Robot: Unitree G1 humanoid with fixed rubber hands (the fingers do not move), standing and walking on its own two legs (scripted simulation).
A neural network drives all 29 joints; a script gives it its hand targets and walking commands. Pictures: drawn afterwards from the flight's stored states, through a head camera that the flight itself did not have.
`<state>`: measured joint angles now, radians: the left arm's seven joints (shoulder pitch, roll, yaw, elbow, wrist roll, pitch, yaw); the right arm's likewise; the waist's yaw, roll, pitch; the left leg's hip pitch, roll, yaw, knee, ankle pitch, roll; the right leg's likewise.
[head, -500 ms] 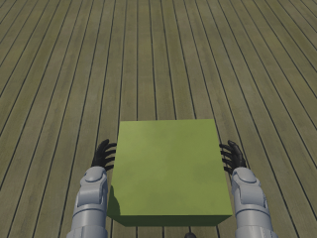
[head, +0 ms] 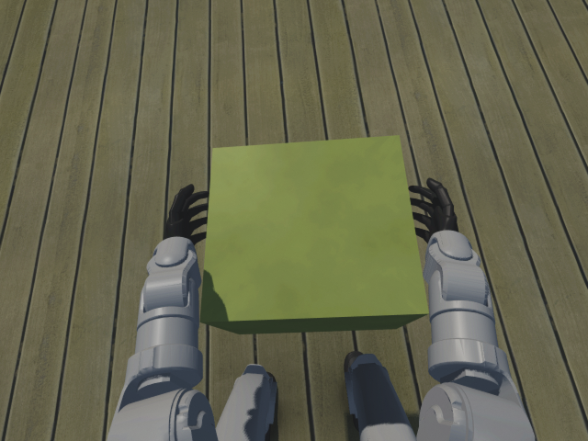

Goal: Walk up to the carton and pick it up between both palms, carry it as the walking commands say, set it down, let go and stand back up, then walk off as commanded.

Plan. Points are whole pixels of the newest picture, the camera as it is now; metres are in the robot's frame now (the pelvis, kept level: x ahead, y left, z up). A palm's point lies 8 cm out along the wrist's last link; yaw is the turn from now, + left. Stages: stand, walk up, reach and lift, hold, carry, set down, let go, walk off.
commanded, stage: set down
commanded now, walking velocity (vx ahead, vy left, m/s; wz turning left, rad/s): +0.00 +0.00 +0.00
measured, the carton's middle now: (311, 245) +0.40 -0.01 -0.15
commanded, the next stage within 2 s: none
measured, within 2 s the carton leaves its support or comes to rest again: neither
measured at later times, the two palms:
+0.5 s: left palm (209, 238) +0.42 +0.17 -0.15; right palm (423, 245) +0.40 -0.20 -0.16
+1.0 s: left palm (219, 242) +0.44 +0.17 -0.23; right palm (409, 250) +0.41 -0.19 -0.24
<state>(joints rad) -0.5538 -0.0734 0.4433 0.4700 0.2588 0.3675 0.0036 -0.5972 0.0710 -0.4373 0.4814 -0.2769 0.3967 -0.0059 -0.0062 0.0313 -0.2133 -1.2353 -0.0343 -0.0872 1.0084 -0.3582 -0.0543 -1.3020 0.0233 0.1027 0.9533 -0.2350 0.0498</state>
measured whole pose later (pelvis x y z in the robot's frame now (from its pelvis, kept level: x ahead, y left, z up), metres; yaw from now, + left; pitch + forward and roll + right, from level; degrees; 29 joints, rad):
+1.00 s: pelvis -0.02 +0.00 -0.15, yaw +2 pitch +50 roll +2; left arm -0.83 0.09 0.35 0.70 0.10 0.31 0.08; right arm -0.81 -0.05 -0.37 0.64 -0.11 0.33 -0.12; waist -0.03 0.04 -0.36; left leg -1.96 -0.10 -0.10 1.61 -0.53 -0.08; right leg -2.04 0.06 0.12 1.55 -0.39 0.08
